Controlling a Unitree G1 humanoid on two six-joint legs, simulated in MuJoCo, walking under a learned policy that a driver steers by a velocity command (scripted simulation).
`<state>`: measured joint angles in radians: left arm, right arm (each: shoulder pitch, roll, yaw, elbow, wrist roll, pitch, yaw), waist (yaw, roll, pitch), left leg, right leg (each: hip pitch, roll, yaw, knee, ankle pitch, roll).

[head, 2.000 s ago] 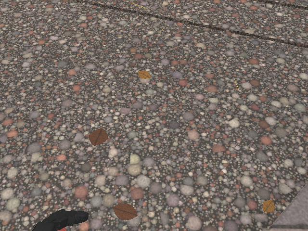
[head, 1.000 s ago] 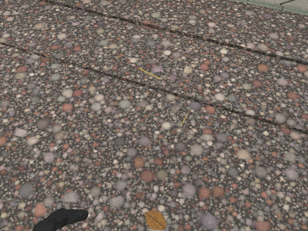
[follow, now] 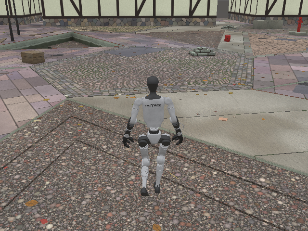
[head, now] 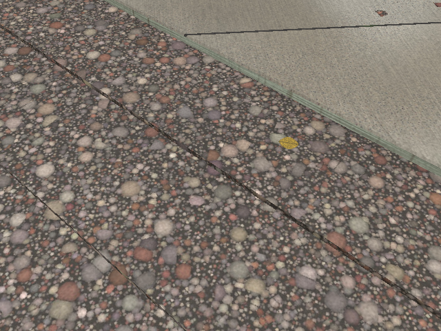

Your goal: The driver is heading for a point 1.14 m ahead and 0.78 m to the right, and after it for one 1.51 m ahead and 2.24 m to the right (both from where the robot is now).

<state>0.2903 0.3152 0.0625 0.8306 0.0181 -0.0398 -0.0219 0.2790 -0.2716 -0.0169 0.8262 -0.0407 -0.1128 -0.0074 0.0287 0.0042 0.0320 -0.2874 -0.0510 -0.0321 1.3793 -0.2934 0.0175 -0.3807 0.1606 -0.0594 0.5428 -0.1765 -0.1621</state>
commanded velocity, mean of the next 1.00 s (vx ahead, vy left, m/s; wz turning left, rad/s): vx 0.96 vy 0.00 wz -0.92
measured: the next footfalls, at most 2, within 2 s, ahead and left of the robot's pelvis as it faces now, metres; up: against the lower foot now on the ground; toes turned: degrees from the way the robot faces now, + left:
left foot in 0.30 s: +0.54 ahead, +0.12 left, +0.02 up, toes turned -20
right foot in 0.74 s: +0.76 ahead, -0.30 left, +0.05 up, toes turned -46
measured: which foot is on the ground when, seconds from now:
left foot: up 0.00-0.28, down 0.30-0.72, up 0.74-1.00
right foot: down 0.00-0.32, up 0.34-0.72, down 0.74-1.00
